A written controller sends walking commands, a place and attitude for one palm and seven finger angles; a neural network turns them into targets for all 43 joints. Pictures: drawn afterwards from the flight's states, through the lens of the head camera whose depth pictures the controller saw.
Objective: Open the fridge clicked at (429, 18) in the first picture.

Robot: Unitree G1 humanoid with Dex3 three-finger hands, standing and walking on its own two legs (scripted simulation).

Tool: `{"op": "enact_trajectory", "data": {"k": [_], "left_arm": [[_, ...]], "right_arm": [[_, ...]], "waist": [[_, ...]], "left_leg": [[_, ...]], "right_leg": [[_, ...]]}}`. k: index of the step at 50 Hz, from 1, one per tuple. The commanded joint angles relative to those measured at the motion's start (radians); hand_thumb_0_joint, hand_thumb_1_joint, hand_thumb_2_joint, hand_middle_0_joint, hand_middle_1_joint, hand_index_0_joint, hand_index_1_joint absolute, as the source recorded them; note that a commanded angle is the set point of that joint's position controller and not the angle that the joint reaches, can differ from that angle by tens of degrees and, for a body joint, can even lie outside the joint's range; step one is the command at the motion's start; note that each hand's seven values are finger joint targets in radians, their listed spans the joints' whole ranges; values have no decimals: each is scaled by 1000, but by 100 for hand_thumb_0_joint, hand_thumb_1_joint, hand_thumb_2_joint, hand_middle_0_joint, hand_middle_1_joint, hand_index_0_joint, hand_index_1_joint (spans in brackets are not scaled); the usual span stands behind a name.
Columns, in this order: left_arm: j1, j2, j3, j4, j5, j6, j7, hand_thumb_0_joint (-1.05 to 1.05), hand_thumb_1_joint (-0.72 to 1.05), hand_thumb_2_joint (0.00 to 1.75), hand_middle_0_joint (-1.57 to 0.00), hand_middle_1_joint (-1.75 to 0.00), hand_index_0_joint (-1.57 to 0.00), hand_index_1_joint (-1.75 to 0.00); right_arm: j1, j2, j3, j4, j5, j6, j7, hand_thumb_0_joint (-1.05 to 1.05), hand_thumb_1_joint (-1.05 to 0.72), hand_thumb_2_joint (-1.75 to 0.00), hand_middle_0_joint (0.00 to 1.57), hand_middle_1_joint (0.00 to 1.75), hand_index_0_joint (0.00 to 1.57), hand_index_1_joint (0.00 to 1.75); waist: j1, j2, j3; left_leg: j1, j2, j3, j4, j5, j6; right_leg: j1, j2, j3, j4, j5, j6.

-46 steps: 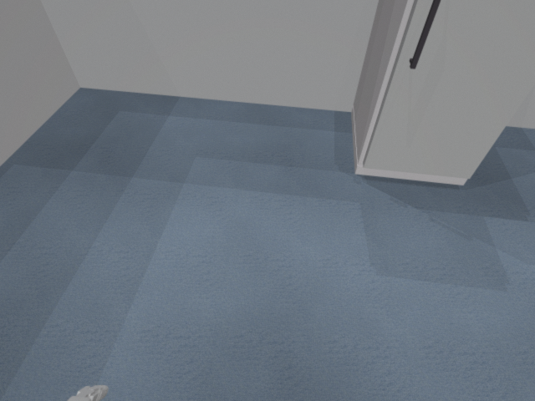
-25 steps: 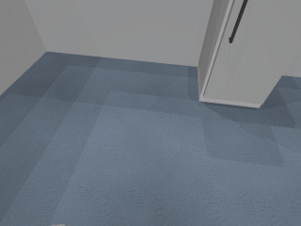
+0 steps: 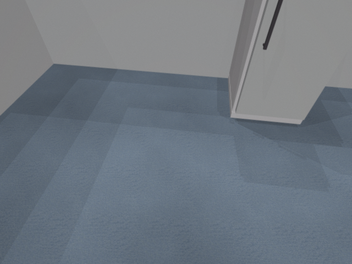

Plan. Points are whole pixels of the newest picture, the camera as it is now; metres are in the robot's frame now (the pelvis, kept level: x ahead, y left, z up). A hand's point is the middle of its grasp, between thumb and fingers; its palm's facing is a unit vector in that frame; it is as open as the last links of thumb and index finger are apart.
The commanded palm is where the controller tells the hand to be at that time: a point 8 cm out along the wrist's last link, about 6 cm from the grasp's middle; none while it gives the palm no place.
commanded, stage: look at it before walking up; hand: left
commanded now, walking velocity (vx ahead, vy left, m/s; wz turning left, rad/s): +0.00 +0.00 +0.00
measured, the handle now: (275, 12) +1.32 -0.46 +0.08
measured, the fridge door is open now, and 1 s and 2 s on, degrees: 0 0 0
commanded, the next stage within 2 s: walk to a spot facing it in 0.52 s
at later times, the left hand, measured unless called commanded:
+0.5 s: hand out of the picture +0.07 +0.25 -0.16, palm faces -0.03 -0.94 -0.33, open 7.4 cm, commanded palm none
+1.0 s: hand out of the picture +0.06 +0.19 -0.18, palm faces -0.14 -0.95 -0.27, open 7.4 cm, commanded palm none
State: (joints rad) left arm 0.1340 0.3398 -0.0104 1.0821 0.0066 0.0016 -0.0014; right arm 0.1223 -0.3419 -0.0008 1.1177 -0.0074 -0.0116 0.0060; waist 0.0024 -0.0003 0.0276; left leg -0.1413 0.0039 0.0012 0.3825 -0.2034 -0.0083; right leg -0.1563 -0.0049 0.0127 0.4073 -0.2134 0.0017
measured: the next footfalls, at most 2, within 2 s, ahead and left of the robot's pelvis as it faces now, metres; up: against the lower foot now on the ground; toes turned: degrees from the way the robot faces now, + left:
left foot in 1.46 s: +0.07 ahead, +0.11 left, +0.00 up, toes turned -23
right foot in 1.92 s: +0.20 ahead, -0.23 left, +0.00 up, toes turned -49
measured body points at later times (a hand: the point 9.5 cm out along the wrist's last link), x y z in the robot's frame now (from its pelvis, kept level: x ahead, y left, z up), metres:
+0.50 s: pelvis +0.00 +0.00 +0.00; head +0.00 +0.00 +0.45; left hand +0.07 +0.29 -0.13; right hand +0.07 -0.30 -0.13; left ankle +0.00 +0.13 -0.74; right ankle +0.01 -0.12 -0.74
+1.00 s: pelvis -0.02 -0.02 -0.03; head +0.01 -0.04 +0.42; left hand +0.07 +0.24 -0.16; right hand +0.03 -0.28 -0.18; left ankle +0.01 +0.12 -0.74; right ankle -0.01 -0.11 -0.75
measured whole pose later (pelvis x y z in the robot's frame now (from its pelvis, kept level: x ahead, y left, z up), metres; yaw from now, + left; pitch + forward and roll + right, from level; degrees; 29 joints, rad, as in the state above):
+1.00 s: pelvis -0.02 -0.02 -0.03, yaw -11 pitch -2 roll +2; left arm 0.23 0.24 0.03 0.95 0.02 0.06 -0.02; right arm 0.14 -0.23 -0.04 0.98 -0.01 0.03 -0.01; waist 0.03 0.01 0.09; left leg -0.27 0.09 0.16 0.66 -0.35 -0.03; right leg -0.34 0.01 0.00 0.72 -0.34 -0.01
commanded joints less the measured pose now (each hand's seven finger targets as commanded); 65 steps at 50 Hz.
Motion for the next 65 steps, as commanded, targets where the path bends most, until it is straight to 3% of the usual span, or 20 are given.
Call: {"op": "enact_trajectory", "data": {"k": [1, 23, 32, 36, 39, 42, 43, 44, 45, 46, 48, 49, 50, 51, 52, 53, 55, 57, 61, 65], "left_arm": [[-49, 212, 45, -61, 6, -26, 11, 0, 90, 90, -20, -30, -20, -30], [-40, 211, 43, -54, 4, -31, 12, 0, 90, 90, -20, -30, -20, -30], [-44, 214, 43, -56, 6, -25, 10, 0, 90, 90, -20, -30, -20, -30], [22, 97, 34, -71, 6, 11, 15, 0, 90, 90, -20, -30, -20, -30], [44, 97, 48, -115, 11, 28, 11, 0, 90, 90, -20, -30, -20, -30], [59, 81, 59, -156, 13, 36, 3, 0, 90, 90, -20, -30, -20, -30], [68, 70, 62, -165, 13, 39, 0, 0, 90, 90, -20, -30, -20, -30], [78, 55, 64, -175, 12, 42, -1, 0, 90, 90, -20, -30, -20, -30], [83, 40, 70, -186, 13, 46, -4, 0, 90, 90, -20, -30, -20, -30], [93, 31, 76, -195, 12, 48, -6, 0, 90, 90, -20, -30, -20, -30], [186, 18, 87, -183, 15, 38, -11, 0, 90, 90, -20, -30, -20, -30], [235, 63, 97, -176, 23, 25, -8, 0, 90, 90, -20, -30, -20, -30], [244, 170, 118, -185, 33, 8, 8, 0, 90, 90, -20, -30, -20, -30], [267, 153, 115, -195, 12, 14, 19, 0, 90, 90, -20, -30, -20, -30], [191, 140, 115, -208, 16, 18, 21, 0, 90, 90, -20, -30, -20, -30], [137, 107, 109, -228, 14, 17, 20, 0, 90, 90, -20, -30, -20, -30], [108, 77, 104, -239, 13, 9, 19, 0, 90, 90, -20, -30, -20, -30], [148, 66, 109, -224, 11, 4, 14, 0, 90, 90, -20, -30, -20, -30], [205, 67, 116, -198, 15, -8, 5, 0, 90, 90, -20, -30, -20, -30], [209, 82, 124, -195, 20, -13, 1, 0, 90, 90, -20, -30, -20, -30]], "right_arm": [[-48, -205, -37, -69, -2, -23, -16, 0, -90, -90, 20, 30, 20, 30], [-45, -207, -35, -61, 0, -24, -17, 0, -90, -90, 20, 30, 20, 30], [-52, -212, -36, -63, -1, -22, -18, 0, -90, -90, 20, 30, 20, 30], [31, -86, -28, -74, -3, 1, -28, 0, -90, -90, 20, 30, 20, 30], [41, -104, -49, -117, -4, 16, -34, 0, -90, -90, 20, 30, 20, 30], [28, -118, -70, -161, -6, 20, -38, 0, -90, -90, 20, 30, 20, 30], [23, -123, -75, -174, -7, 20, -38, 0, -90, -90, 20, 30, 20, 30], [16, -125, -82, -184, -6, 17, -37, 0, -90, -90, 20, 30, 20, 30], [8, -121, -86, -195, -7, 14, -36, 0, -90, -90, 20, 30, 20, 30], [-6, -115, -87, -208, -10, 13, -36, 0, -90, -90, 20, 30, 20, 30], [-46, -107, -92, -227, -14, 17, -36, 0, -90, -90, 20, 30, 20, 30], [-36, -80, -91, -236, -9, 28, -31, 0, -90, -90, 20, 30, 20, 30], [-13, 14, -75, -272, -2, 31, -26, 0, -90, -90, 20, 30, 20, 30], [-44, -24, -78, -276, -2, 44, -33, 0, -90, -90, 20, 30, 20, 30], [-51, -11, -83, -269, 1, 43, -31, 0, -90, -90, 20, 30, 20, 30], [-41, -22, -84, -261, -3, 39, -27, 0, -90, -90, 20, 30, 20, 30], [13, -2, -80, -235, -11, 36, -22, 0, -90, -90, 20, 30, 20, 30], [17, 2, -77, -231, -15, 35, -21, 0, -90, -90, 20, 30, 20, 30], [-24, 10, -77, -252, -17, 21, -13, 0, -90, -90, 20, 30, 20, 30], [-20, 20, -76, -274, -11, 1, -10, 0, -90, -90, 20, 30, 20, 30]], "waist": [[-3, -12, -37], [-4, -2, -64], [0, 8, -34], [-11, -11, -64], [-11, 7, -47], [-8, 67, -49], [-6, 118, -50], [0, 168, -52], [5, 199, -43], [12, 195, -35], [65, 137, -38], [81, -50, -36], [66, -399, -17], [89, -288, -32], [50, -226, 2], [32, -167, 11], [4, -94, -61], [23, -109, -97], [51, -110, -64], [55, -138, -69]], "left_leg": [[-4, 111, -98, -79, 55, 37], [25, 119, -94, -76, 116, 34], [19, 120, -92, -84, 81, 33], [47, 134, -25, 4, 141, 14], [22, 166, -21, 34, 110, 28], [9, 222, -44, 30, 81, 58], [-11, 261, -65, 12, 90, 82], [-18, 317, -91, -9, 141, 120], [-45, 364, -96, -20, 197, 157], [-81, 379, -83, -3, 237, 169], [-153, 325, 23, 161, 218, 103], [-234, 221, 109, 379, 66, 24], [-476, 38, 151, 666, -364, -54], [-420, 42, -21, 749, -367, -38], [-442, 52, -48, 802, -306, -33], [-434, 69, -56, 802, -235, -36], [-384, 75, -28, 753, -162, -50], [-387, 66, -10, 703, -154, -58], [-419, 61, 3, 595, -174, -60], [-361, 38, 10, 425, -213, -48]], "right_leg": [[-19, -111, 106, -96, 29, -34], [3, -114, 102, -96, 112, -34], [-19, -109, 105, -103, 77, -32], [-75, -96, 123, -10, 219, -20], [-142, -68, 128, 73, 221, -22], [-209, -24, 104, 194, 171, -12], [-220, -4, 79, 276, 105, -7], [-243, 13, 40, 380, -71, 2], [-241, 5, -1, 459, -229, 14], [-215, -22, 3, 470, -282, 12], [-82, -36, -16, 288, -147, 7], [-23, -80, 73, 89, 68, -12], [19, -341, 523, -89, 313, -104], [-73, -344, 562, -164, 215, -142], [-104, -310, 549, -161, 78, -166], [-119, -271, 491, -146, 40, -179], [-72, -210, 386, -115, 66, -167], [-13, -183, 386, -130, -27, -165], [18, -174, 444, -178, -212, -186], [14, -165, 481, -188, -275, -204]]}}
